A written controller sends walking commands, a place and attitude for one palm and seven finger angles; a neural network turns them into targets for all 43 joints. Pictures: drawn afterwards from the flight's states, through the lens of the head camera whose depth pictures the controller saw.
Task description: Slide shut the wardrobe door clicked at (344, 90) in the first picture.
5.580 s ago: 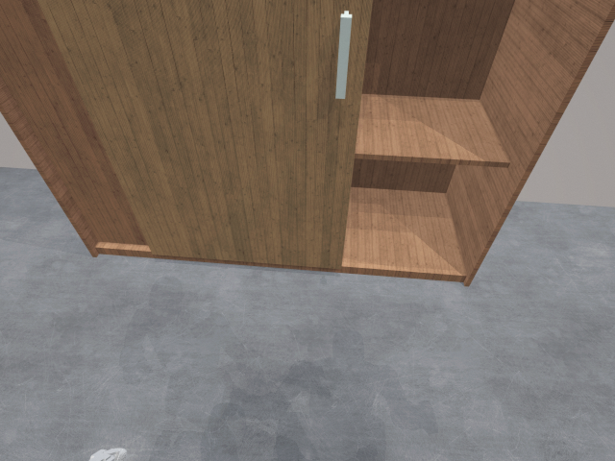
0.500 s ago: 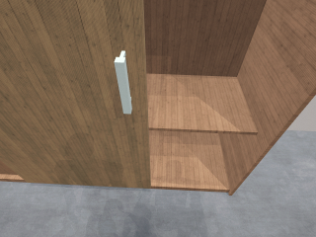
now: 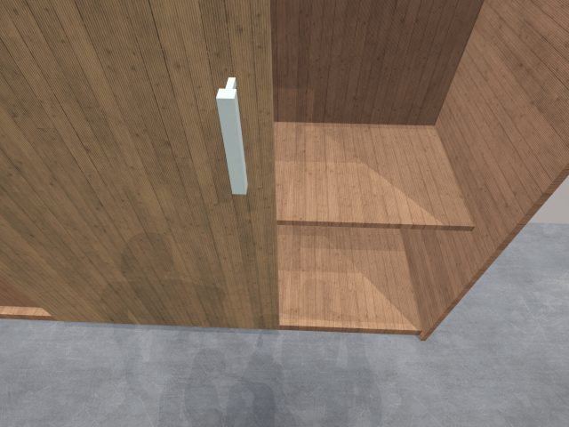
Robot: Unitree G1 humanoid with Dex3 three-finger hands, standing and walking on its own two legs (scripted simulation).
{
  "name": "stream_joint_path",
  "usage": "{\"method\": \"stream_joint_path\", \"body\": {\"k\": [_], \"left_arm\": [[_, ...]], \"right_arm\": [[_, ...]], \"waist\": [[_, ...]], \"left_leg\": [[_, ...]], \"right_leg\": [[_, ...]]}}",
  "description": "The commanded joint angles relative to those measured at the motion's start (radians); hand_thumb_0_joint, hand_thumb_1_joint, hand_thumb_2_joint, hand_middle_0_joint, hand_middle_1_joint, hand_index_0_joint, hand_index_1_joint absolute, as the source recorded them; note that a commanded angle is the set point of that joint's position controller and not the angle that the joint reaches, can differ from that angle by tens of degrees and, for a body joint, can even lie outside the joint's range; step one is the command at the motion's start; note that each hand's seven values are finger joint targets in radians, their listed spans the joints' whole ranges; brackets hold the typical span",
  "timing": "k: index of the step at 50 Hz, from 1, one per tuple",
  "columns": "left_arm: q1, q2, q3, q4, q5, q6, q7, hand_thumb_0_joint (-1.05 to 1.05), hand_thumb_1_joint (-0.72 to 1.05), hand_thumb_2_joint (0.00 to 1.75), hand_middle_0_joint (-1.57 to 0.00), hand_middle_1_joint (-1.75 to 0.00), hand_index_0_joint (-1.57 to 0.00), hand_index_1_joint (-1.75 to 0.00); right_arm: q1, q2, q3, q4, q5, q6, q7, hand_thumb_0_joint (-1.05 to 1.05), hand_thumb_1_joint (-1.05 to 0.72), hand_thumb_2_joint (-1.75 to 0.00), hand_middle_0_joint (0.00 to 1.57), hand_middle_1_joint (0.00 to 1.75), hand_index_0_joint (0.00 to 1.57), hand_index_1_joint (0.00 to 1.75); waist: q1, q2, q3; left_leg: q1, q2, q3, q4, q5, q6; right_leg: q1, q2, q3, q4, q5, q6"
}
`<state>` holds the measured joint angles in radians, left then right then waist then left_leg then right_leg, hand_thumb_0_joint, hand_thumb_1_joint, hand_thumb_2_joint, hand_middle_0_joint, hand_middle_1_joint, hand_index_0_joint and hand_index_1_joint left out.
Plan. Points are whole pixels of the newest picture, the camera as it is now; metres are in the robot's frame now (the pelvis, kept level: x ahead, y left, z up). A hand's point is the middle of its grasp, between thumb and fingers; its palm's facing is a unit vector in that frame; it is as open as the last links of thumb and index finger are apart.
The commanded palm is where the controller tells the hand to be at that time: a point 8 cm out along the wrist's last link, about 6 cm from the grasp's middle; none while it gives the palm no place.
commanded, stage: look again from close up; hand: left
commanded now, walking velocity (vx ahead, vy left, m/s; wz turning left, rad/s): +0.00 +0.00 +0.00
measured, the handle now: (235, 139) +0.50 +0.10 +0.13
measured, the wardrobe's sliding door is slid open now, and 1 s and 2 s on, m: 0.50 0.50 0.50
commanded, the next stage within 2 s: raise the hand with hooked fingers in 0.58 s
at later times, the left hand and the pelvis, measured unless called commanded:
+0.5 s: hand out of the picture +0.00 +0.18 -0.17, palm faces +0.00 -0.98 -0.21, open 7.4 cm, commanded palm none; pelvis +0.00 +0.00 +0.00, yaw -1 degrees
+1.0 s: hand (168, 359) +0.20 +0.16 +0.03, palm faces -0.02 -1.00 -0.04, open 8.0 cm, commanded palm +0.12 +0.24 -0.02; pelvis -0.04 -0.01 -0.03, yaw +0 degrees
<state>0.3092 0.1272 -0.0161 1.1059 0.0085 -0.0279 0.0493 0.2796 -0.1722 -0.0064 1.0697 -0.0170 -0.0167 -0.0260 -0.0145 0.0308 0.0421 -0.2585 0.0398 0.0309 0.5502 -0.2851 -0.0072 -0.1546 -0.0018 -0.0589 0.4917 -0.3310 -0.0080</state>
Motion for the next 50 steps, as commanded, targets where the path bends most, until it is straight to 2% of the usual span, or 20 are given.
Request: {"method": "stream_joint_path", "body": {"k": [1,6,18,25,33,34,35,36,37,38,39,40,41,42,43,44,45,46,47,50], "left_arm": [[0.048,0.115,0.027,-0.054,0.003,-0.011,0.001,0.00,0.90,0.90,-0.20,-0.30,-0.20,-0.30],[0.044,0.123,0.024,-0.054,0.006,0.004,-0.005,0.00,0.90,0.90,-0.20,-0.30,-0.20,-0.30],[0.045,0.160,0.027,-0.055,0.004,0.003,-0.009,0.00,0.90,0.90,-0.20,-0.30,-0.20,-0.30],[0.047,0.154,0.025,-0.039,0.003,0.005,-0.010,0.00,0.90,0.90,-0.20,-0.30,-0.20,-0.30],[0.056,0.150,0.025,-0.027,0.004,0.002,-0.009,0.00,0.90,0.90,-0.20,-0.30,-0.20,-0.30],[0.133,0.148,0.027,-0.004,0.019,-0.020,0.027,0.00,0.90,0.90,-0.20,-0.30,-0.20,-0.30],[-0.609,0.375,0.129,-1.577,-0.197,-0.233,0.022,0.00,0.88,0.89,-0.20,-0.32,-0.20,-0.32],[-0.477,0.439,0.200,-1.531,-0.133,-0.212,0.077,0.00,0.85,0.88,-0.20,-0.33,-0.20,-0.33],[-0.160,0.239,0.109,-1.300,-0.117,-0.152,0.105,0.00,0.83,0.87,-0.21,-0.34,-0.21,-0.34],[0.151,0.004,-0.016,-1.011,-0.134,-0.030,0.099,0.00,0.81,0.86,-0.21,-0.36,-0.21,-0.36],[0.010,0.039,0.008,-1.277,-0.187,-0.048,0.075,0.00,0.78,0.85,-0.21,-0.37,-0.21,-0.37],[-0.005,0.094,0.051,-1.310,-0.169,-0.092,0.054,0.00,0.76,0.84,-0.21,-0.39,-0.21,-0.39],[0.021,0.106,0.081,-1.255,-0.157,-0.131,0.028,0.00,0.74,0.83,-0.21,-0.40,-0.21,-0.40],[0.101,0.093,0.116,-1.128,-0.166,-0.173,-0.004,0.00,0.71,0.82,-0.21,-0.42,-0.21,-0.42],[0.204,0.053,0.123,-1.008,-0.183,-0.225,-0.057,0.00,0.69,0.81,-0.22,-0.43,-0.22,-0.43],[0.280,0.033,0.138,-0.907,-0.198,-0.288,-0.117,0.00,0.67,0.80,-0.22,-0.45,-0.22,-0.45],[0.333,0.030,0.148,-0.898,-0.223,-0.356,-0.188,0.00,0.64,0.79,-0.22,-0.47,-0.22,-0.47],[0.392,0.082,0.211,-0.861,-0.238,-0.406,-0.264,0.00,0.62,0.78,-0.22,-0.48,-0.22,-0.48],[0.361,0.104,0.217,-0.889,-0.264,-0.452,-0.345,0.00,0.60,0.77,-0.22,-0.50,-0.22,-0.50],[0.293,0.223,0.325,-0.994,-0.289,-0.425,-0.441,0.00,0.53,0.74,-0.23,-0.54,-0.23,-0.54]], "right_arm": [[0.063,-0.079,-0.001,-0.044,0.002,-0.017,-0.002,0.00,-0.90,-0.90,0.20,0.30,0.20,0.30],[0.049,-0.085,0.000,-0.042,0.003,-0.012,0.001,0.00,-0.90,-0.90,0.20,0.30,0.20,0.30],[0.034,-0.101,0.001,-0.016,0.005,-0.018,0.002,0.00,-0.90,-0.90,0.20,0.30,0.20,0.30],[0.032,-0.097,0.004,0.003,0.007,-0.016,0.000,0.00,-0.90,-0.90,0.20,0.30,0.20,0.30],[0.031,-0.090,0.005,0.018,0.009,-0.013,-0.001,0.00,-0.90,-0.90,0.20,0.30,0.20,0.30],[-0.067,-0.108,-0.004,-0.055,0.014,-0.019,0.005,0.00,-0.90,-0.90,0.20,0.30,0.20,0.30],[-0.003,-0.271,-0.034,-0.377,0.061,-0.165,-0.041,0.00,-0.90,-0.90,0.20,0.30,0.20,0.30],[-0.129,-0.155,0.008,-0.326,0.074,-0.247,-0.084,0.00,-0.90,-0.90,0.20,0.30,0.20,0.30],[-0.062,-0.181,-0.026,-0.294,0.046,-0.291,-0.078,0.00,-0.90,-0.90,0.20,0.30,0.20,0.30],[-0.069,-0.126,-0.020,-0.270,0.079,-0.294,-0.065,0.00,-0.90,-0.90,0.20,0.30,0.20,0.30],[-0.071,-0.160,-0.031,-0.357,0.086,-0.295,-0.066,0.00,-0.90,-0.90,0.20,0.30,0.20,0.30],[-0.091,-0.183,-0.046,-0.386,0.072,-0.305,-0.073,0.00,-0.90,-0.90,0.20,0.30,0.20,0.30],[-0.091,-0.183,-0.052,-0.415,0.055,-0.316,-0.074,0.00,-0.90,-0.90,0.20,0.30,0.20,0.30],[-0.079,-0.178,-0.059,-0.425,0.041,-0.312,-0.067,0.00,-0.90,-0.90,0.20,0.30,0.20,0.30],[-0.096,-0.176,-0.065,-0.446,0.032,-0.306,-0.057,0.00,-0.90,-0.90,0.20,0.30,0.20,0.30],[-0.117,-0.172,-0.076,-0.460,0.028,-0.299,-0.045,0.00,-0.90,-0.90,0.20,0.30,0.20,0.30],[-0.133,-0.174,-0.084,-0.483,0.026,-0.298,-0.031,0.00,-0.90,-0.90,0.20,0.30,0.20,0.30],[-0.148,-0.177,-0.098,-0.518,0.038,-0.291,-0.012,0.00,-0.90,-0.90,0.20,0.30,0.20,0.30],[-0.167,-0.192,-0.097,-0.561,0.037,-0.290,0.001,0.00,-0.90,-0.90,0.20,0.30,0.20,0.30],[-0.205,-0.197,-0.096,-0.668,0.055,-0.270,0.001,0.00,-0.90,-0.90,0.20,0.30,0.20,0.30]], "waist": [[0.007,-0.012,-0.030],[0.015,-0.022,0.063],[0.024,-0.037,-0.003],[0.023,-0.010,0.005],[0.021,-0.036,0.010],[0.053,-0.126,0.064],[-0.090,0.112,-0.449],[-0.030,0.210,-0.348],[-0.011,0.251,-0.368],[-0.026,0.120,-0.184],[-0.017,0.112,-0.150],[-0.037,0.064,-0.150],[-0.039,0.002,-0.092],[-0.025,-0.156,-0.070],[0.008,-0.260,-0.024],[0.030,-0.353,0.003],[0.054,-0.376,-0.016],[0.093,-0.307,-0.042],[0.083,-0.258,-0.095],[0.105,-0.099,-0.224]], "left_leg": [[0.022,0.062,-0.074,-0.069,0.257,0.049],[-0.021,0.056,-0.088,-0.134,0.134,0.054],[0.039,0.051,-0.064,-0.146,0.184,0.043],[0.053,0.055,-0.060,-0.153,0.194,0.042],[0.059,0.054,-0.059,-0.151,0.204,0.039],[-0.014,0.061,-0.033,0.076,0.278,0.010],[0.278,-0.034,-0.009,-0.077,0.354,0.045],[0.299,-0.011,0.034,-0.074,0.358,0.047],[0.268,-0.001,0.002,-0.099,0.346,0.023],[0.145,0.005,-0.026,-0.103,0.296,0.032],[0.100,-0.009,-0.053,-0.088,0.247,0.026],[0.086,-0.018,-0.041,-0.055,0.207,0.025],[0.010,-0.046,-0.041,-0.024,0.159,0.026],[-0.058,-0.043,-0.044,0.010,0.137,0.024],[-0.140,-0.043,-0.041,0.049,0.109,0.018],[-0.231,-0.043,-0.036,0.092,0.074,0.010],[-0.289,-0.046,-0.028,0.130,0.061,0.006],[-0.308,-0.055,-0.017,0.157,0.087,-0.003],[-0.324,-0.068,-0.005,0.196,0.098,-0.006],[-0.341,-0.088,0.038,0.246,0.082,0.010]], "right_leg": [[-0.035,-0.080,0.074,-0.034,0.201,-0.039],[-0.087,-0.073,0.080,-0.057,0.074,-0.030],[-0.057,-0.097,0.094,-0.077,0.144,-0.021],[-0.059,-0.100,0.095,-0.090,0.162,-0.021],[-0.052,-0.104,0.094,-0.103,0.188,-0.020],[-0.080,-0.158,0.178,-0.138,0.642,0.004],[0.005,-0.067,0.054,-0.004,0.533,-0.020],[-0.078,-0.016,0.027,0.019,0.331,-0.023],[-0.102,-0.011,-0.018,0.043,0.185,-0.033],[-0.169,-0.013,-0.037,0.046,0.146,-0.022],[-0.151,-0.017,-0.047,0.035,0.172,-0.016],[-0.188,-0.011,-0.044,0.018,0.158,-0.013],[-0.227,-0.005,-0.053,0.020,0.122,-0.012],[-0.294,0.007,-0.060,0.031,0.081,-0.006],[-0.355,0.015,-0.064,0.068,0.056,-0.001],[-0.401,0.016,-0.060,0.110,0.029,0.001],[-0.405,0.011,-0.042,0.150,0.040,0.001],[-0.368,0.002,-0.020,0.185,0.099,-0.014],[-0.344,-0.009,-0.007,0.222,0.154,-0.016],[-0.293,-0.029,0.050,0.240,0.172,-0.005]]}}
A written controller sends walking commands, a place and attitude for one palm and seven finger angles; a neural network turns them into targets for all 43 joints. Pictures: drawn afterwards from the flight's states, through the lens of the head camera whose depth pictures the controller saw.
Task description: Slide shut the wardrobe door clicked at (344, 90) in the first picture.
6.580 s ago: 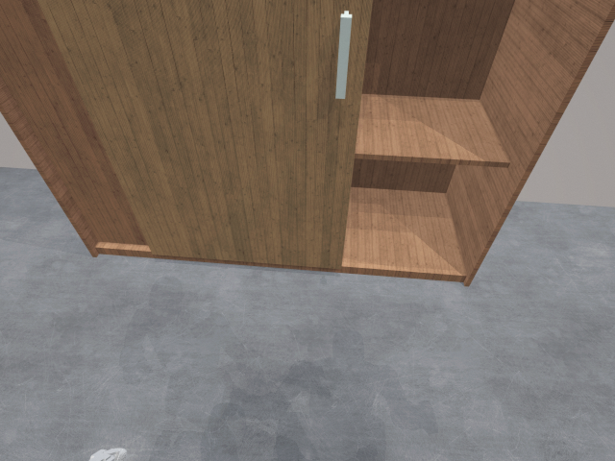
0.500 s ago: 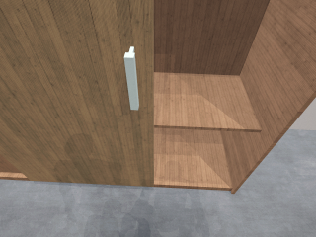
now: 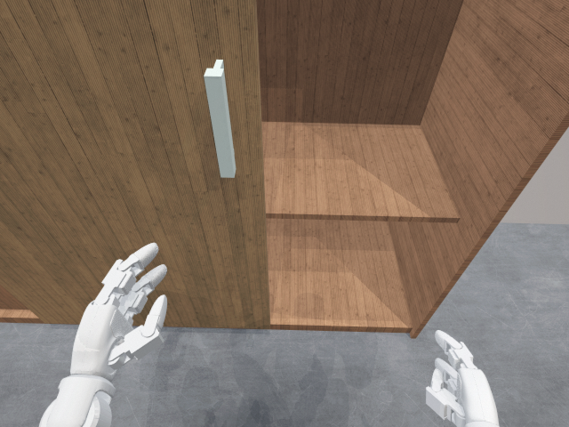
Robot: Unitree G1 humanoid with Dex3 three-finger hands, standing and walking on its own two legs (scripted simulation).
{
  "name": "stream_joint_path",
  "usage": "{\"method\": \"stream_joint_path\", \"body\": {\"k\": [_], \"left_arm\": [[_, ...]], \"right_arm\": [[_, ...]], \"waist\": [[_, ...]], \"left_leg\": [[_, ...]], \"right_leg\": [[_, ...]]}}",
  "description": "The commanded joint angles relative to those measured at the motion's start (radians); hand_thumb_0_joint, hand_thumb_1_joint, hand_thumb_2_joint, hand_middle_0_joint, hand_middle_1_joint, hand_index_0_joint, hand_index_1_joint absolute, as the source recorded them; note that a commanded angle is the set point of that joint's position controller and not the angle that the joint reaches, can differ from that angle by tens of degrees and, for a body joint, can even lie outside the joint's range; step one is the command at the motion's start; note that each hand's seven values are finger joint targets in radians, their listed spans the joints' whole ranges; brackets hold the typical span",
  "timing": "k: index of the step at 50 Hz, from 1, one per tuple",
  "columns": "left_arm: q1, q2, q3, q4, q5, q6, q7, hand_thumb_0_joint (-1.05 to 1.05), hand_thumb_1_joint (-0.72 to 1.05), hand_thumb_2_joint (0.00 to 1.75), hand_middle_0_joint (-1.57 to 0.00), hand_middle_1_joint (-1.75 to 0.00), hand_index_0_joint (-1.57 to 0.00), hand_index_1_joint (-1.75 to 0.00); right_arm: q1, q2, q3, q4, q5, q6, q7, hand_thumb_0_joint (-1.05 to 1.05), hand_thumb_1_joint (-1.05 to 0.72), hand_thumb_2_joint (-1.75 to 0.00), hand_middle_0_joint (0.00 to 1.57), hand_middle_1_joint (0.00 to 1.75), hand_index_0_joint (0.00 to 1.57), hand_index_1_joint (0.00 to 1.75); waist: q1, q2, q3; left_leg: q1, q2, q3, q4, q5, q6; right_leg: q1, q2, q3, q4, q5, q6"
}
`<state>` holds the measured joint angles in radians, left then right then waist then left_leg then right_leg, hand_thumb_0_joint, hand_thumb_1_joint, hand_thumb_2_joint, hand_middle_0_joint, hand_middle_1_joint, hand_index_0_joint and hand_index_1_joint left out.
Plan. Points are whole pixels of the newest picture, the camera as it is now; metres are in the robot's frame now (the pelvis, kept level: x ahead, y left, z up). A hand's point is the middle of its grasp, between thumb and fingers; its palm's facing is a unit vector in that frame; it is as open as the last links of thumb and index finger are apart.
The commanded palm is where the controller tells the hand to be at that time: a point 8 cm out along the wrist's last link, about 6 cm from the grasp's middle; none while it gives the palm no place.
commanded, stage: raise the hand with hooked fingers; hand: left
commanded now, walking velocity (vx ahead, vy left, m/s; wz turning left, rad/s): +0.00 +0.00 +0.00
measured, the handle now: (224, 121) +0.54 +0.12 +0.16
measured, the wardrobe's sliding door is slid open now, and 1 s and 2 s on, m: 0.50 0.50 0.50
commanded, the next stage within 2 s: move the hooked fingers beside the handle in 1.78 s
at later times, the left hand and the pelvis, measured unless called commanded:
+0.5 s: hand (104, 331) +0.22 +0.23 +0.07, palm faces -0.01 -1.00 -0.03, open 10.9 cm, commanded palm +0.18 +0.29 +0.08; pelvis -0.01 +0.01 -0.01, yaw +0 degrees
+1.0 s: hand (24, 280) +0.25 +0.30 +0.15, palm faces +0.07 -1.00 -0.06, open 13.6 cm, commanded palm +0.21 +0.34 +0.15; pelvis +0.00 +0.03 +0.02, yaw +2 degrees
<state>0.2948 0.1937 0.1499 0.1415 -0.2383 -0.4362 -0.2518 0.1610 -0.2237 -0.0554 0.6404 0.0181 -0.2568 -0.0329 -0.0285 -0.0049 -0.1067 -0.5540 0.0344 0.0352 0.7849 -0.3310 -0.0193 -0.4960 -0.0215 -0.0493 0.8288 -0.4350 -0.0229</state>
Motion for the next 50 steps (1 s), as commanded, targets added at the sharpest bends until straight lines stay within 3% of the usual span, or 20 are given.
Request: {"method": "stream_joint_path", "body": {"k": [1,3,5,7,10,12,14,16,17,19,21,25,26,29,31,37,41,44,46,50], "left_arm": [[0.264,0.208,0.214,-0.094,-0.058,0.006,-0.133,0.00,0.50,0.73,-0.23,-0.55,-0.23,-0.55],[0.148,0.205,0.223,-0.283,-0.088,0.002,-0.098,0.00,0.46,0.71,-0.23,-0.58,-0.23,-0.58],[0.017,0.207,0.228,-0.445,-0.085,-0.064,-0.038,0.00,0.41,0.69,-0.24,-0.62,-0.24,-0.62],[-0.141,0.202,0.166,-0.563,-0.065,-0.145,-0.008,0.00,0.36,0.67,-0.24,-0.64,-0.24,-0.64],[-0.167,0.154,0.046,-0.522,-0.063,-0.216,-0.050,0.00,0.29,0.64,-0.24,-0.69,-0.24,-0.69],[-0.184,0.176,0.013,-0.442,-0.074,-0.174,-0.114,0.00,0.25,0.62,-0.25,-0.72,-0.25,-0.72],[-0.160,0.239,0.062,-0.309,-0.074,-0.072,-0.164,0.00,0.20,0.60,-0.25,-0.75,-0.25,-0.75],[-0.103,0.316,0.164,-0.160,-0.080,0.070,-0.191,0.00,0.15,0.58,-0.25,-0.78,-0.25,-0.78],[-0.086,0.316,0.180,-0.172,-0.092,0.130,-0.200,0.00,0.13,0.57,-0.25,-0.80,-0.25,-0.80],[-0.048,0.337,0.262,-0.216,-0.131,0.216,-0.174,0.00,0.08,0.55,-0.26,-0.82,-0.26,-0.82],[-0.003,0.346,0.351,-0.246,-0.178,0.244,-0.122,0.00,0.04,0.53,-0.26,-0.86,-0.26,-0.86],[-0.009,0.278,0.321,-0.380,-0.167,0.160,-0.035,0.00,-0.06,0.49,-0.27,-0.92,-0.27,-0.92],[-0.035,0.275,0.301,-0.381,-0.154,0.142,-0.037,0.00,-0.08,0.48,-0.27,-0.93,-0.27,-0.93],[-0.090,0.257,0.215,-0.337,-0.113,0.124,-0.073,0.00,-0.15,0.45,-0.27,-0.98,-0.27,-0.98],[-0.146,0.277,0.196,-0.294,-0.111,0.147,-0.110,0.00,-0.20,0.43,-0.28,-1.00,-0.28,-1.00],[-0.293,0.418,0.331,-0.395,-0.139,0.174,-0.136,0.00,-0.34,0.37,-0.29,-1.10,-0.29,-1.10],[-0.298,0.414,0.359,-0.345,-0.154,0.195,-0.113,0.00,-0.43,0.33,-0.29,-1.15,-0.29,-1.15],[-0.309,0.382,0.320,-0.276,-0.145,0.264,-0.133,0.00,-0.50,0.30,-0.30,-1.20,-0.30,-1.20],[-0.306,0.384,0.315,-0.207,-0.141,0.324,-0.154,0.00,-0.50,0.30,-0.30,-1.20,-0.30,-1.20],[-0.419,0.422,0.316,-0.254,-0.130,0.388,-0.180,0.00,-0.50,0.30,-0.30,-1.20,-0.30,-1.20]], "right_arm": [[-0.079,-0.141,-0.048,-0.250,0.017,-0.017,0.002,0.00,-0.90,-0.90,0.20,0.30,0.20,0.30],[-0.065,-0.122,-0.039,-0.289,0.017,-0.009,-0.016,0.00,-0.90,-0.90,0.20,0.30,0.20,0.30],[-0.012,-0.102,-0.032,-0.267,0.005,-0.014,-0.028,0.00,-0.90,-0.90,0.20,0.30,0.20,0.30],[0.029,-0.104,-0.021,-0.233,-0.008,-0.027,-0.038,0.00,-0.90,-0.90,0.20,0.30,0.20,0.30],[0.038,-0.121,-0.002,-0.178,0.001,-0.066,-0.056,0.00,-0.90,-0.90,0.20,0.30,0.20,0.30],[0.034,-0.149,0.011,-0.167,0.018,-0.085,-0.066,0.00,-0.90,-0.90,0.20,0.30,0.20,0.30],[0.028,-0.166,0.013,-0.160,0.030,-0.085,-0.077,0.00,-0.90,-0.90,0.20,0.30,0.20,0.30],[0.011,-0.173,0.017,-0.162,0.040,-0.069,-0.084,0.00,-0.90,-0.90,0.20,0.30,0.20,0.30],[-0.001,-0.164,0.022,-0.189,0.042,-0.060,-0.085,0.00,-0.90,-0.90,0.20,0.30,0.20,0.30],[-0.035,-0.145,0.025,-0.219,0.039,-0.046,-0.086,0.00,-0.90,-0.90,0.20,0.30,0.20,0.30],[-0.049,-0.123,0.031,-0.228,0.032,-0.041,-0.078,0.00,-0.90,-0.90,0.20,0.30,0.20,0.30],[-0.011,-0.112,0.024,-0.218,0.028,-0.060,-0.053,0.00,-0.90,-0.90,0.20,0.30,0.20,0.30],[-0.005,-0.119,0.024,-0.212,0.023,-0.065,-0.049,0.00,-0.90,-0.90,0.20,0.30,0.20,0.30],[0.034,-0.146,0.020,-0.187,0.030,-0.082,-0.046,0.00,-0.90,-0.90,0.20,0.30,0.20,0.30],[0.044,-0.166,0.022,-0.176,0.036,-0.091,-0.056,0.00,-0.90,-0.90,0.20,0.30,0.20,0.30],[0.022,-0.168,0.033,-0.172,0.041,-0.117,-0.086,0.00,-0.90,-0.90,0.20,0.30,0.20,0.30],[0.017,-0.165,0.045,-0.161,0.039,-0.117,-0.082,0.00,-0.90,-0.90,0.20,0.30,0.20,0.30],[0.005,-0.164,0.049,-0.163,0.047,-0.108,-0.080,0.00,-0.90,-0.90,0.20,0.30,0.20,0.30],[0.010,-0.171,0.052,-0.167,0.051,-0.096,-0.080,0.00,-0.90,-0.90,0.20,0.30,0.20,0.30],[-0.009,-0.173,0.058,-0.185,0.055,-0.082,-0.083,0.00,-0.90,-0.90,0.20,0.30,0.20,0.30]], "waist": [[0.127,-0.001,-0.099],[0.094,0.041,-0.160],[0.059,0.138,-0.199],[0.000,0.169,-0.178],[-0.058,0.173,-0.101],[-0.075,0.132,-0.065],[-0.063,0.053,-0.046],[-0.008,0.023,-0.049],[0.022,0.017,-0.079],[0.072,0.023,-0.136],[0.110,-0.003,-0.159],[0.082,0.014,-0.133],[0.079,0.013,-0.104],[0.026,0.067,-0.059],[0.007,0.038,-0.008],[0.045,0.129,-0.153],[0.058,0.128,-0.097],[0.052,0.157,-0.043],[0.058,0.111,-0.005],[0.049,0.090,-0.042]], "left_leg": [[-0.038,-0.084,0.031,0.016,0.117,0.022],[-0.012,-0.074,0.029,0.033,0.091,0.033],[0.042,-0.052,0.003,0.057,0.122,0.042],[0.050,-0.036,-0.031,0.087,0.095,0.050],[0.041,-0.020,-0.059,0.108,0.024,0.054],[0.018,-0.017,-0.077,0.100,-0.029,0.057],[-0.021,-0.019,-0.077,0.079,-0.069,0.061],[-0.036,-0.024,-0.073,0.049,-0.057,0.059],[-0.022,-0.029,-0.065,0.026,-0.038,0.059],[0.029,-0.033,-0.062,-0.014,0.019,0.054],[0.046,-0.033,-0.064,-0.039,0.082,0.046],[0.110,-0.028,-0.047,-0.084,0.134,0.042],[0.108,-0.029,-0.050,-0.090,0.143,0.043],[0.136,-0.024,-0.048,-0.107,0.090,0.049],[0.130,-0.023,-0.060,-0.125,0.033,0.052],[0.266,-0.026,-0.078,-0.182,0.080,0.052],[0.288,-0.022,-0.086,-0.220,0.112,0.042],[0.303,-0.020,-0.078,-0.242,0.127,0.039],[0.290,-0.021,-0.082,-0.259,0.135,0.039],[0.336,-0.020,-0.086,-0.276,0.145,0.046]], "right_leg": [[0.054,-0.011,0.055,-0.103,0.237,0.008],[0.027,-0.001,0.068,-0.107,0.160,0.017],[-0.024,0.013,0.065,-0.087,0.178,0.011],[-0.112,0.033,0.057,-0.062,0.127,0.001],[-0.204,0.042,0.047,-0.063,0.049,-0.001],[-0.186,0.041,0.063,-0.099,-0.002,0.004],[-0.160,0.032,0.093,-0.156,-0.066,0.014],[-0.093,0.016,0.112,-0.198,-0.094,0.017],[-0.052,0.003,0.111,-0.209,-0.086,0.023],[0.028,-0.003,0.086,-0.212,-0.027,0.026],[0.096,0.008,0.054,-0.200,0.050,0.022],[0.052,0.036,-0.008,-0.181,0.163,0.024],[0.058,0.040,-0.006,-0.182,0.178,0.019],[-0.006,0.042,-0.009,-0.204,0.137,0.023],[-0.015,0.042,-0.002,-0.236,0.074,0.022],[0.098,0.039,-0.017,-0.256,0.124,0.010],[0.134,0.050,-0.039,-0.277,0.173,0.004],[0.124,0.048,-0.042,-0.296,0.210,0.007],[0.147,0.050,-0.043,-0.318,0.226,0.005],[0.156,0.049,-0.040,-0.339,0.230,0.012]]}}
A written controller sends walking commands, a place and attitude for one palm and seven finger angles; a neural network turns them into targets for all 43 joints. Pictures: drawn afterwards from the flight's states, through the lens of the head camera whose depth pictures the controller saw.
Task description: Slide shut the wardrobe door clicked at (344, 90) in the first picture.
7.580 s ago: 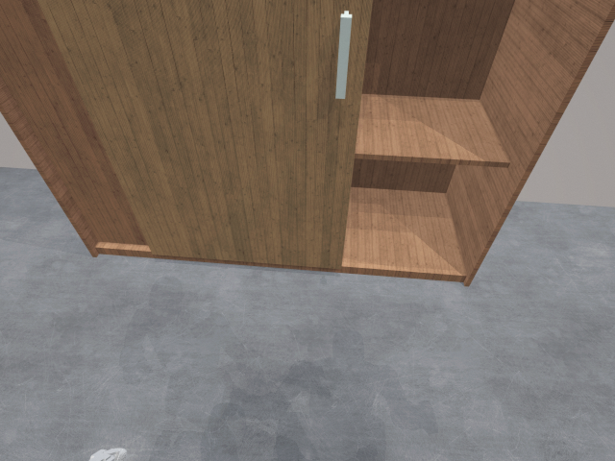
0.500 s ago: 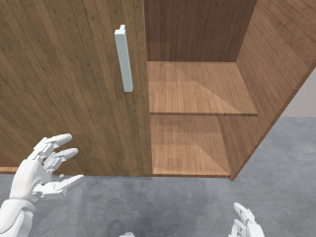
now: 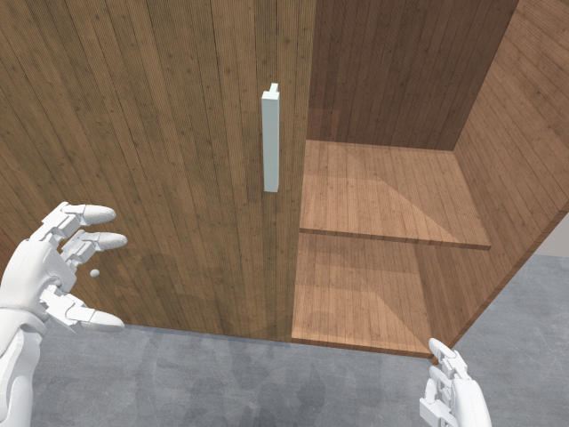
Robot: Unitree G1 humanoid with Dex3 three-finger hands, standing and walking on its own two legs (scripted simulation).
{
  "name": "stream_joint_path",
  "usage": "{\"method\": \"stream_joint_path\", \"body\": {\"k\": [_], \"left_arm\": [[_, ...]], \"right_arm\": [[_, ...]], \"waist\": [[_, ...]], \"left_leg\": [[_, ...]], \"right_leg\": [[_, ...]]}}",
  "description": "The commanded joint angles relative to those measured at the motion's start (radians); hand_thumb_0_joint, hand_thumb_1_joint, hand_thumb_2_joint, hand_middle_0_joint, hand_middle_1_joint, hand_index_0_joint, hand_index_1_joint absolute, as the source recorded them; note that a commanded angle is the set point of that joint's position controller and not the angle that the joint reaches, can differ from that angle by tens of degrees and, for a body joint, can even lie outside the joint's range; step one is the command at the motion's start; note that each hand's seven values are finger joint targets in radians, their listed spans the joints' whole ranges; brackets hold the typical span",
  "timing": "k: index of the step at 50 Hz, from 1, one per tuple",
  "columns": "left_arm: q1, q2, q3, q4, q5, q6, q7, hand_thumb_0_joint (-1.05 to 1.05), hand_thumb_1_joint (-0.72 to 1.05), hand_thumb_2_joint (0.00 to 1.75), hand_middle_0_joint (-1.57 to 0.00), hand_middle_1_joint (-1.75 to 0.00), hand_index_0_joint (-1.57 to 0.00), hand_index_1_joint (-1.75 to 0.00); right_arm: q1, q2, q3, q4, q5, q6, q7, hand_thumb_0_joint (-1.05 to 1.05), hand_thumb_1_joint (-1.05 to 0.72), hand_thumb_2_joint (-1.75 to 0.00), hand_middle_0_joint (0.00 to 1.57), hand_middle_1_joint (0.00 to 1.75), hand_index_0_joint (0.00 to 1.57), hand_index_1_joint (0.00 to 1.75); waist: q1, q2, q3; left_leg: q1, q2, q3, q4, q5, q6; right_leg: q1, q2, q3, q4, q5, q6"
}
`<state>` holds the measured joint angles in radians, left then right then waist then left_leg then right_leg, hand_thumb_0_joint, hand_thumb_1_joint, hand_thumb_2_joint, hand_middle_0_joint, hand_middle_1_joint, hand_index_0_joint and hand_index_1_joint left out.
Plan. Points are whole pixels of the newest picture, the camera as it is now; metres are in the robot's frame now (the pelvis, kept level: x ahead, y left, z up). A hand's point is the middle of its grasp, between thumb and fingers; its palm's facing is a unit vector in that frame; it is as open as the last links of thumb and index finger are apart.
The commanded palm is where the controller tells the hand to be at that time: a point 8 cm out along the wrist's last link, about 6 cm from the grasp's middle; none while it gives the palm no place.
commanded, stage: raise the hand with hooked fingers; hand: left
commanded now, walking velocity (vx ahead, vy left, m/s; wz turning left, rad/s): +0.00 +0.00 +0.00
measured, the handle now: (272, 139) +0.54 +0.08 +0.14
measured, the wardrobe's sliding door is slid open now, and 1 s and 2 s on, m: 0.50 0.50 0.50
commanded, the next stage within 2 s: move the hooked fingers beside the handle in 0.78 s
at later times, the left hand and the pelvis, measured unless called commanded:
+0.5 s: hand (104, 241) +0.28 +0.25 +0.16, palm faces +0.00 -1.00 -0.08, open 14.0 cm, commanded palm +0.25 +0.30 +0.17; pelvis +0.01 -0.02 +0.01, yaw +0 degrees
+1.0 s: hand (114, 230) +0.29 +0.24 +0.17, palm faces +0.06 -1.00 -0.06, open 13.9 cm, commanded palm +0.27 +0.28 +0.17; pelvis +0.01 -0.03 +0.01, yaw +0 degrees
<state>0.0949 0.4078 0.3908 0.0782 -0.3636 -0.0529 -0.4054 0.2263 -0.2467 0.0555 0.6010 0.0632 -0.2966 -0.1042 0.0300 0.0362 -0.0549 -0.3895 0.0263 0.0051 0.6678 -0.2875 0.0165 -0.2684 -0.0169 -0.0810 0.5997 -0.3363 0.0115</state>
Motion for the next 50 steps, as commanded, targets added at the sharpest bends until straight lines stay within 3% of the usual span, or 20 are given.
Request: {"method": "stream_joint_path", "body": {"k": [1,4,8,15,16,18,21,23,26,29,30,31,32,36,40,41,44,46,50], "left_arm": [[-0.243,0.225,0.089,-0.197,-0.007,0.007,-0.025,0.00,-0.50,0.30,-0.30,-1.20,-0.30,-1.20],[-0.334,0.275,0.132,-0.274,-0.006,-0.021,-0.016,0.00,-0.50,0.30,-0.30,-1.20,-0.30,-1.20],[-0.379,0.309,0.170,-0.226,-0.010,-0.035,-0.019,0.00,-0.50,0.30,-0.30,-1.20,-0.30,-1.20],[-0.405,0.312,0.141,-0.037,-0.007,0.074,-0.081,0.00,-0.50,0.30,-0.30,-1.20,-0.30,-1.20],[-0.383,0.285,0.117,-0.016,-0.014,0.084,-0.093,0.00,-0.50,0.30,-0.30,-1.20,-0.30,-1.20],[-0.355,0.292,0.130,-0.008,-0.020,0.092,-0.106,0.00,-0.50,0.30,-0.30,-1.20,-0.30,-1.20],[-0.367,0.328,0.160,-0.095,-0.026,0.060,-0.099,0.00,-0.50,0.30,-0.30,-1.20,-0.30,-1.20],[-0.391,0.356,0.201,-0.171,-0.026,0.021,-0.079,0.00,-0.50,0.30,-0.30,-1.20,-0.30,-1.20],[-0.376,0.394,0.258,-0.198,-0.026,-0.019,-0.043,0.00,-0.50,0.30,-0.30,-1.20,-0.30,-1.20],[-0.380,0.343,0.226,-0.150,-0.024,-0.023,-0.037,0.00,-0.50,0.30,-0.30,-1.20,-0.30,-1.20],[-0.385,0.332,0.208,-0.123,-0.018,-0.014,-0.039,0.00,-0.50,0.30,-0.30,-1.20,-0.30,-1.20],[-0.380,0.325,0.197,-0.091,-0.016,-0.003,-0.041,0.00,-0.50,0.30,-0.30,-1.20,-0.30,-1.20],[-0.378,0.307,0.172,-0.064,-0.014,0.012,-0.049,0.00,-0.50,0.30,-0.30,-1.20,-0.30,-1.20],[-0.393,0.291,0.128,-0.075,-0.012,0.031,-0.069,0.00,-0.50,0.30,-0.30,-1.20,-0.30,-1.20],[-0.388,0.343,0.196,-0.104,-0.022,0.007,-0.070,0.00,-0.50,0.30,-0.30,-1.20,-0.30,-1.20],[-0.378,0.359,0.215,-0.101,-0.029,-0.003,-0.067,0.00,-0.50,0.30,-0.30,-1.20,-0.30,-1.20],[-0.392,0.343,0.216,-0.086,-0.034,-0.017,-0.062,0.00,-0.50,0.30,-0.30,-1.20,-0.30,-1.20],[-0.432,0.318,0.180,-0.076,-0.028,-0.018,-0.057,0.00,-0.50,0.30,-0.30,-1.20,-0.30,-1.20],[-0.510,0.259,0.084,-0.045,-0.005,0.001,-0.054,0.00,-0.50,0.30,-0.30,-1.20,-0.30,-1.20]], "right_arm": [[-0.074,-0.146,-0.047,-0.144,0.005,-0.037,-0.012,0.00,-0.90,-0.90,0.20,0.30,0.20,0.30],[-0.083,-0.139,-0.044,-0.143,0.003,-0.040,-0.016,0.00,-0.90,-0.90,0.20,0.30,0.20,0.30],[-0.084,-0.137,-0.036,-0.121,-0.001,-0.038,-0.021,0.00,-0.90,-0.90,0.20,0.30,0.20,0.30],[-0.090,-0.147,-0.034,-0.121,0.016,-0.022,-0.022,0.00,-0.90,-0.90,0.20,0.30,0.20,0.30],[-0.087,-0.147,-0.033,-0.127,0.017,-0.020,-0.019,0.00,-0.90,-0.90,0.20,0.30,0.20,0.30],[-0.092,-0.154,-0.040,-0.133,0.020,-0.018,-0.012,0.00,-0.90,-0.90,0.20,0.30,0.20,0.30],[-0.096,-0.150,-0.042,-0.145,0.014,-0.022,-0.004,0.00,-0.90,-0.90,0.20,0.30,0.20,0.30],[-0.100,-0.144,-0.046,-0.149,0.010,-0.032,-0.001,0.00,-0.90,-0.90,0.20,0.30,0.20,0.30],[-0.085,-0.141,-0.048,-0.132,0.001,-0.037,-0.003,0.00,-0.90,-0.90,0.20,0.30,0.20,0.30],[-0.086,-0.139,-0.053,-0.118,0.007,-0.040,-0.008,0.00,-0.90,-0.90,0.20,0.30,0.20,0.30],[-0.090,-0.140,-0.050,-0.113,0.010,-0.040,-0.010,0.00,-0.90,-0.90,0.20,0.30,0.20,0.30],[-0.078,-0.142,-0.051,-0.106,0.008,-0.035,-0.011,0.00,-0.90,-0.90,0.20,0.30,0.20,0.30],[-0.087,-0.144,-0.053,-0.108,0.015,-0.034,-0.013,0.00,-0.90,-0.90,0.20,0.30,0.20,0.30],[-0.087,-0.147,-0.053,-0.114,0.018,-0.032,-0.018,0.00,-0.90,-0.90,0.20,0.30,0.20,0.30],[-0.099,-0.146,-0.055,-0.121,0.015,-0.037,-0.017,0.00,-0.90,-0.90,0.20,0.30,0.20,0.30],[-0.097,-0.146,-0.053,-0.114,0.011,-0.036,-0.016,0.00,-0.90,-0.90,0.20,0.30,0.20,0.30],[-0.108,-0.139,-0.053,-0.108,0.013,-0.039,-0.017,0.00,-0.90,-0.90,0.20,0.30,0.20,0.30],[-0.101,-0.138,-0.053,-0.099,0.014,-0.038,-0.018,0.00,-0.90,-0.90,0.20,0.30,0.20,0.30],[-0.101,-0.140,-0.051,-0.099,0.020,-0.038,-0.026,0.00,-0.90,-0.90,0.20,0.30,0.20,0.30]], "waist": [[-0.003,0.070,-0.085],[-0.008,0.092,-0.165],[-0.007,0.098,-0.148],[-0.004,0.065,-0.089],[-0.004,0.026,-0.072],[-0.001,0.001,-0.097],[0.007,0.021,-0.136],[0.010,0.076,-0.182],[0.016,0.065,-0.187],[0.001,0.068,-0.138],[0.000,0.098,-0.108],[-0.003,0.058,-0.083],[-0.010,0.070,-0.058],[-0.014,0.037,-0.091],[-0.002,0.002,-0.164],[0.001,-0.026,-0.154],[0.000,0.015,-0.137],[-0.010,0.011,-0.120],[-0.028,0.067,-0.089]], "left_leg": [[0.180,-0.016,-0.054,-0.163,0.116,0.009],[0.253,-0.014,-0.055,-0.170,0.151,0.009],[0.271,-0.015,-0.057,-0.191,0.162,0.007],[0.243,-0.026,-0.051,-0.215,0.138,0.010],[0.224,-0.030,-0.050,-0.214,0.137,0.011],[0.224,-0.032,-0.042,-0.203,0.143,0.015],[0.244,-0.037,-0.033,-0.192,0.179,0.016],[0.278,-0.036,-0.027,-0.192,0.199,0.017],[0.279,-0.035,-0.020,-0.188,0.224,0.018],[0.269,-0.033,-0.008,-0.190,0.210,0.018],[0.262,-0.034,-0.007,-0.193,0.195,0.016],[0.242,-0.034,-0.007,-0.194,0.177,0.017],[0.236,-0.034,-0.002,-0.191,0.160,0.018],[0.247,-0.034,-0.003,-0.182,0.173,0.023],[0.261,-0.038,-0.006,-0.171,0.206,0.026],[0.247,-0.036,-0.005,-0.168,0.212,0.025],[0.249,-0.036,0.001,-0.168,0.201,0.023],[0.246,-0.035,0.002,-0.163,0.194,0.023],[0.254,-0.036,-0.005,-0.177,0.154,0.023]], "right_leg": [[-0.052,0.047,-0.005,-0.120,0.142,-0.029],[-0.030,0.049,-0.006,-0.126,0.161,-0.028],[-0.012,0.050,-0.004,-0.153,0.173,-0.031],[-0.010,0.042,0.001,-0.190,0.173,-0.029],[0.003,0.043,0.002,-0.200,0.175,-0.031],[-0.005,0.040,0.007,-0.195,0.188,-0.025],[0.026,0.038,0.013,-0.187,0.214,-0.028],[0.033,0.040,0.012,-0.183,0.226,-0.027],[0.058,0.040,0.014,-0.184,0.255,-0.025],[0.034,0.036,0.017,-0.186,0.267,-0.018],[0.016,0.035,0.019,-0.191,0.254,-0.019],[0.019,0.033,0.023,-0.200,0.240,-0.017],[-0.008,0.031,0.034,-0.207,0.232,-0.012],[0.010,0.025,0.037,-0.201,0.245,-0.009],[0.037,0.022,0.039,-0.183,0.292,-0.003],[0.054,0.020,0.043,-0.185,0.300,-0.002],[0.034,0.018,0.048,-0.185,0.299,0.001],[0.026,0.016,0.052,-0.187,0.291,0.002],[-0.023,0.021,0.041,-0.192,0.231,-0.004]]}}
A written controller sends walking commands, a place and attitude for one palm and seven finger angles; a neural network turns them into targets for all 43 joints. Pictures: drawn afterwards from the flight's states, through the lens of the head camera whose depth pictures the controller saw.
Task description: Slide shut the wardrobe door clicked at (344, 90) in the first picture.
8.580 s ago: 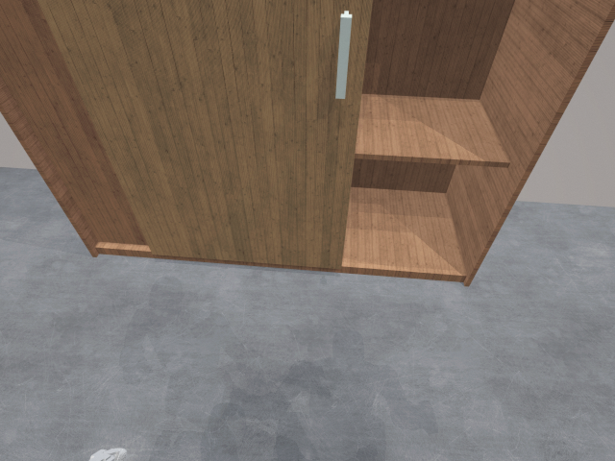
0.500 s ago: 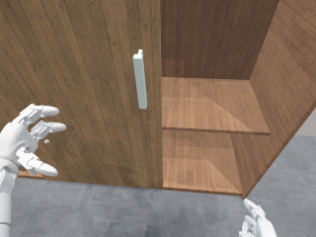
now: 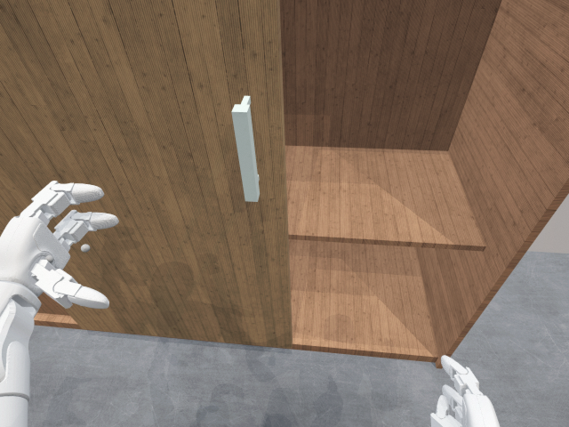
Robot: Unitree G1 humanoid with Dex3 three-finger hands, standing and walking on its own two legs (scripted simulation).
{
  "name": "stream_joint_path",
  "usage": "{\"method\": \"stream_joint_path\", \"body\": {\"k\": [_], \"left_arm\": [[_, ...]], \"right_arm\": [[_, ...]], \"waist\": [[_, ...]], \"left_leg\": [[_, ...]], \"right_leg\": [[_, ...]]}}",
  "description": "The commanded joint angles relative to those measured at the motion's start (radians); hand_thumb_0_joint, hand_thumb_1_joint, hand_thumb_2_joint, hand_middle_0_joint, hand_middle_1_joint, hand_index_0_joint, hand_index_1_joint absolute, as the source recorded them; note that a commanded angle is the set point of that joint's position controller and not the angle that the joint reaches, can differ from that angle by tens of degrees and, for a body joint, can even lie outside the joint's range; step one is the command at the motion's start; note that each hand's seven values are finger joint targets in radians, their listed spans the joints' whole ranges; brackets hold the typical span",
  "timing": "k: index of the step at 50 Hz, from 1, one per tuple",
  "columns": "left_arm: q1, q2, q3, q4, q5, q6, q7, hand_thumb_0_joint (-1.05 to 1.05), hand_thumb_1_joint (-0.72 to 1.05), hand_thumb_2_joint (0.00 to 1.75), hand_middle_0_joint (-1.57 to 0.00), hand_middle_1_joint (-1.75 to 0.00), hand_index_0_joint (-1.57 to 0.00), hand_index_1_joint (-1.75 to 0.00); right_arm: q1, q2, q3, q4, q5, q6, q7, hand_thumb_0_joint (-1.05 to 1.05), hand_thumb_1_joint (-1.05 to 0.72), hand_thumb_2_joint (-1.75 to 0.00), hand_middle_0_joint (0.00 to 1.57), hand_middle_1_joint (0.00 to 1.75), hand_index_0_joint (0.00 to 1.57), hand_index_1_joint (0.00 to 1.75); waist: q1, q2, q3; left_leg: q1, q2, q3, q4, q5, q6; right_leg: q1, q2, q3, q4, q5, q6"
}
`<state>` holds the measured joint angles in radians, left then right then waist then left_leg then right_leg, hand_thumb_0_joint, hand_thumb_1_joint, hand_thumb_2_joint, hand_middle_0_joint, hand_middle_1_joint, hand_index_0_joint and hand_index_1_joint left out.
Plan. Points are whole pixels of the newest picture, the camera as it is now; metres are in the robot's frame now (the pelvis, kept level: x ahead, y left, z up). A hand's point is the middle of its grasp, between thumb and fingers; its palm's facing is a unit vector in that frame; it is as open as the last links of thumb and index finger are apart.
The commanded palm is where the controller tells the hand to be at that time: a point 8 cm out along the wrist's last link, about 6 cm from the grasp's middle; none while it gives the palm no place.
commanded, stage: move the hooked fingers beside the handle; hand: left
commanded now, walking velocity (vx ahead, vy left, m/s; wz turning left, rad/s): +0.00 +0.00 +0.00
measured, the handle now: (249, 150) +0.53 +0.11 +0.14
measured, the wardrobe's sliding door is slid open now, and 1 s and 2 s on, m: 0.50 0.50 0.50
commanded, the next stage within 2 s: none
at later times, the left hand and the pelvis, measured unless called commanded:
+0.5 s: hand (126, 221) +0.33 +0.25 +0.15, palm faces +0.01 -1.00 -0.03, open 14.0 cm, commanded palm +0.31 +0.29 +0.15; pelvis +0.00 +0.02 +0.00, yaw -1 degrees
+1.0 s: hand (169, 185) +0.41 +0.21 +0.15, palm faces -0.01 -1.00 -0.01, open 14.0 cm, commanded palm +0.39 +0.26 +0.15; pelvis +0.00 +0.02 +0.00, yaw -1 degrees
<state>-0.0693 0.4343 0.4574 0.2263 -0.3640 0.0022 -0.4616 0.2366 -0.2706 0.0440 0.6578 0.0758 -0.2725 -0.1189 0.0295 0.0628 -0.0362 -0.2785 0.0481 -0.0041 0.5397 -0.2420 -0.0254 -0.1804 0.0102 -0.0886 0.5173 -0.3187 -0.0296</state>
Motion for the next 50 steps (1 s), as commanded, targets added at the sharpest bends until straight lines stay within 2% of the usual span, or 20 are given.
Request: {"method": "stream_joint_path", "body": {"k": [1,5,8,16,18,19,20,21,23,26,28,34,36,37,39,40,41,43,46,50], "left_arm": [[-0.360,0.232,0.008,-0.186,0.000,-0.052,0.008,0.00,-0.50,0.30,-0.30,-1.20,-0.30,-1.20],[-0.385,0.280,0.056,-0.189,0.011,-0.061,0.024,0.00,-0.50,0.30,-0.30,-1.20,-0.30,-1.20],[-0.382,0.257,0.052,-0.220,0.013,-0.077,0.046,0.00,-0.50,0.30,-0.30,-1.20,-0.30,-1.20],[-0.401,0.227,0.020,-0.095,0.037,-0.029,0.091,0.00,-0.50,0.30,-0.30,-1.20,-0.30,-1.20],[-0.438,0.203,-0.011,-0.128,0.044,-0.024,0.092,0.00,-0.50,0.30,-0.30,-1.20,-0.30,-1.20],[-0.452,0.223,0.005,-0.127,0.047,-0.024,0.098,0.00,-0.50,0.30,-0.30,-1.20,-0.30,-1.20],[-0.507,0.207,-0.021,-0.144,0.049,-0.032,0.099,0.00,-0.50,0.30,-0.30,-1.20,-0.30,-1.20],[-0.509,0.213,-0.013,-0.148,0.047,-0.042,0.105,0.00,-0.50,0.30,-0.30,-1.20,-0.30,-1.20],[-0.580,0.184,-0.051,-0.173,0.055,-0.063,0.113,0.00,-0.50,0.30,-0.30,-1.20,-0.30,-1.20],[-0.609,0.191,-0.051,-0.132,0.065,-0.079,0.135,0.00,-0.50,0.30,-0.30,-1.20,-0.30,-1.20],[-0.645,0.150,-0.089,-0.107,0.070,-0.075,0.146,0.00,-0.50,0.30,-0.30,-1.20,-0.30,-1.20],[-0.695,0.175,-0.080,0.042,0.098,-0.037,0.178,0.00,-0.50,0.30,-0.30,-1.20,-0.30,-1.20],[-0.704,0.203,-0.059,0.039,0.110,-0.048,0.191,0.00,-0.50,0.30,-0.30,-1.20,-0.30,-1.20],[-0.725,0.168,-0.090,0.027,0.113,-0.058,0.192,0.00,-0.50,0.30,-0.30,-1.20,-0.30,-1.20],[-0.773,0.194,-0.067,0.026,0.114,-0.079,0.202,0.00,-0.50,0.30,-0.30,-1.20,-0.30,-1.20],[-0.782,0.162,-0.097,0.023,0.115,-0.087,0.201,0.00,-0.50,0.30,-0.30,-1.20,-0.30,-1.20],[-0.791,0.180,-0.084,0.045,0.117,-0.097,0.207,0.00,-0.50,0.30,-0.30,-1.20,-0.30,-1.20],[-0.862,0.152,-0.119,0.102,0.118,-0.101,0.209,0.00,-0.50,0.30,-0.30,-1.20,-0.30,-1.20],[-0.870,0.191,-0.087,0.214,0.127,-0.100,0.214,0.00,-0.50,0.30,-0.30,-1.20,-0.30,-1.20],[-0.963,0.166,-0.130,0.211,0.147,-0.120,0.219,0.00,-0.50,0.30,-0.30,-1.20,-0.30,-1.20]], "right_arm": [[-0.104,-0.115,-0.039,-0.151,0.006,-0.059,-0.013,0.00,-0.90,-0.90,0.20,0.30,0.20,0.30],[-0.107,-0.119,-0.043,-0.155,0.002,-0.056,-0.013,0.00,-0.90,-0.90,0.20,0.30,0.20,0.30],[-0.110,-0.110,-0.043,-0.157,-0.002,-0.056,-0.006,0.00,-0.90,-0.90,0.20,0.30,0.20,0.30],[-0.093,-0.117,-0.044,-0.143,-0.001,-0.025,-0.001,0.00,-0.90,-0.90,0.20,0.30,0.20,0.30],[-0.099,-0.114,-0.045,-0.157,0.001,-0.019,0.001,0.00,-0.90,-0.90,0.20,0.30,0.20,0.30],[-0.095,-0.116,-0.046,-0.157,0.000,-0.015,0.001,0.00,-0.90,-0.90,0.20,0.30,0.20,0.30],[-0.097,-0.114,-0.045,-0.154,0.000,-0.012,-0.001,0.00,-0.90,-0.90,0.20,0.30,0.20,0.30],[-0.087,-0.113,-0.047,-0.148,-0.003,-0.009,0.000,0.00,-0.90,-0.90,0.20,0.30,0.20,0.30],[-0.088,-0.111,-0.045,-0.147,-0.003,-0.009,-0.001,0.00,-0.90,-0.90,0.20,0.30,0.20,0.30],[-0.070,-0.115,-0.046,-0.125,-0.009,-0.002,-0.004,0.00,-0.90,-0.90,0.20,0.30,0.20,0.30],[-0.073,-0.112,-0.045,-0.125,-0.007,-0.001,-0.001,0.00,-0.90,-0.90,0.20,0.30,0.20,0.30],[-0.053,-0.123,-0.049,-0.112,-0.006,0.032,0.003,0.00,-0.90,-0.90,0.20,0.30,0.20,0.30],[-0.044,-0.123,-0.050,-0.115,-0.011,0.041,0.008,0.00,-0.90,-0.90,0.20,0.30,0.20,0.30],[-0.046,-0.117,-0.048,-0.122,-0.010,0.042,0.013,0.00,-0.90,-0.90,0.20,0.30,0.20,0.30],[-0.031,-0.118,-0.054,-0.116,-0.014,0.047,0.015,0.00,-0.90,-0.90,0.20,0.30,0.20,0.30],[-0.030,-0.115,-0.052,-0.120,-0.014,0.049,0.017,0.00,-0.90,-0.90,0.20,0.30,0.20,0.30],[-0.017,-0.119,-0.055,-0.111,-0.016,0.053,0.017,0.00,-0.90,-0.90,0.20,0.30,0.20,0.30],[-0.008,-0.122,-0.056,-0.096,-0.012,0.059,0.018,0.00,-0.90,-0.90,0.20,0.30,0.20,0.30],[0.014,-0.134,-0.060,-0.079,-0.015,0.073,0.018,0.00,-0.90,-0.90,0.20,0.30,0.20,0.30],[0.030,-0.127,-0.063,-0.085,-0.015,0.085,0.028,0.00,-0.90,-0.90,0.20,0.30,0.20,0.30]], "waist": [[-0.032,0.016,-0.099],[-0.018,-0.013,-0.184],[-0.012,0.015,-0.222],[-0.013,-0.043,-0.145],[-0.020,-0.012,-0.174],[-0.017,-0.003,-0.190],[-0.033,0.001,-0.193],[-0.033,-0.032,-0.194],[-0.044,0.025,-0.209],[-0.045,0.002,-0.207],[-0.055,0.008,-0.196],[-0.053,-0.040,-0.189],[-0.042,-0.010,-0.224],[-0.048,0.012,-0.238],[-0.054,0.002,-0.272],[-0.057,0.015,-0.271],[-0.057,-0.020,-0.273],[-0.082,-0.026,-0.225],[-0.076,-0.064,-0.198],[-0.084,0.021,-0.262]], "left_leg": [[0.138,-0.056,0.003,-0.046,0.102,0.066],[0.160,-0.057,-0.001,-0.043,0.147,0.068],[0.178,-0.056,0.005,-0.039,0.183,0.067],[0.124,-0.051,0.007,-0.052,0.161,0.064],[0.145,-0.053,0.010,-0.050,0.173,0.064],[0.150,-0.052,0.006,-0.048,0.175,0.063],[0.163,-0.051,0.008,-0.047,0.173,0.064],[0.160,-0.048,0.005,-0.044,0.177,0.066],[0.183,-0.049,-0.001,-0.048,0.172,0.062],[0.184,-0.044,-0.011,-0.055,0.161,0.060],[0.189,-0.044,-0.014,-0.059,0.143,0.059],[0.144,-0.043,-0.009,-0.062,0.125,0.057],[0.151,-0.042,-0.007,-0.055,0.158,0.056],[0.166,-0.044,-0.006,-0.052,0.176,0.057],[0.182,-0.040,-0.007,-0.042,0.210,0.056],[0.186,-0.040,-0.007,-0.042,0.221,0.055],[0.174,-0.039,-0.010,-0.037,0.221,0.055],[0.160,-0.038,-0.009,-0.040,0.172,0.056],[0.118,-0.040,-0.005,-0.040,0.128,0.059],[0.150,-0.043,-0.005,-0.024,0.180,0.054]], "right_leg": [[-0.108,-0.007,0.052,-0.115,0.202,0.036],[-0.073,-0.008,0.047,-0.094,0.252,0.035],[-0.053,-0.008,0.040,-0.081,0.291,0.032],[-0.069,-0.010,0.035,-0.088,0.270,0.030],[-0.079,-0.009,0.036,-0.081,0.285,0.031],[-0.076,-0.008,0.035,-0.079,0.280,0.028],[-0.085,-0.007,0.038,-0.082,0.276,0.029],[-0.071,-0.005,0.034,-0.083,0.274,0.027],[-0.091,-0.002,0.032,-0.077,0.257,0.023],[-0.090,0.000,0.028,-0.081,0.227,0.019],[-0.114,0.000,0.030,-0.082,0.217,0.020],[-0.114,-0.005,0.034,-0.084,0.207,0.021],[-0.084,-0.005,0.036,-0.077,0.225,0.015],[-0.091,-0.004,0.037,-0.072,0.249,0.015],[-0.084,-0.001,0.037,-0.062,0.280,0.015],[-0.087,0.000,0.037,-0.059,0.289,0.014],[-0.075,0.001,0.034,-0.060,0.286,0.013],[-0.126,0.003,0.036,-0.067,0.252,0.018],[-0.132,0.002,0.044,-0.075,0.211,0.018],[-0.136,0.001,0.047,-0.052,0.259,0.013]]}}
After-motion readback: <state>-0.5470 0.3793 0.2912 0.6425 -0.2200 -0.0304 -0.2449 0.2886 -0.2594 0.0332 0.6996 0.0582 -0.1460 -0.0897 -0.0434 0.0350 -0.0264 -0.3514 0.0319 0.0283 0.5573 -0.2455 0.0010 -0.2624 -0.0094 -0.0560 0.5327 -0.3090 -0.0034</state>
